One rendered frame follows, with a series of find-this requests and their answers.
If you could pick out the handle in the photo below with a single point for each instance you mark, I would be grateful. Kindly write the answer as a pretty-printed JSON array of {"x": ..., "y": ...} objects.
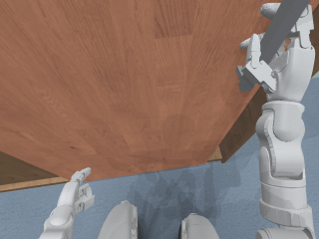
[{"x": 283, "y": 21}]

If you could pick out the right robot hand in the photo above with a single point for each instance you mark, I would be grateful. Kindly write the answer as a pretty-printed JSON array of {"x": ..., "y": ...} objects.
[{"x": 292, "y": 68}]

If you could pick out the left robot hand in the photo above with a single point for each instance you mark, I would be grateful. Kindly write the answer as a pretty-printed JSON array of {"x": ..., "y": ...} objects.
[{"x": 80, "y": 198}]

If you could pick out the robot left forearm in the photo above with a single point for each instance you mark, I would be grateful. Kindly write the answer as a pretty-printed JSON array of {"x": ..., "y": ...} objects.
[{"x": 60, "y": 224}]

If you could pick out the left robot thigh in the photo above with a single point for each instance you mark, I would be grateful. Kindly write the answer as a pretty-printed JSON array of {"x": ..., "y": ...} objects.
[{"x": 120, "y": 222}]

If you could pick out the wardrobe door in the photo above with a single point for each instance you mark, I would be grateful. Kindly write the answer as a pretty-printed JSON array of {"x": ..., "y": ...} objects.
[
  {"x": 15, "y": 170},
  {"x": 122, "y": 86}
]

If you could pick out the right robot upper arm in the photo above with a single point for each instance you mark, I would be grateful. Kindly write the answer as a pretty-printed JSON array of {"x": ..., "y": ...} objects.
[{"x": 278, "y": 233}]

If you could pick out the robot right forearm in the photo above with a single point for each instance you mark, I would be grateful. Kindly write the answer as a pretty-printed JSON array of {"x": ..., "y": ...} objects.
[{"x": 280, "y": 131}]

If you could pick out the robot left shin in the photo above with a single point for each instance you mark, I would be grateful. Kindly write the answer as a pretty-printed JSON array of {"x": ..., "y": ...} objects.
[{"x": 134, "y": 232}]

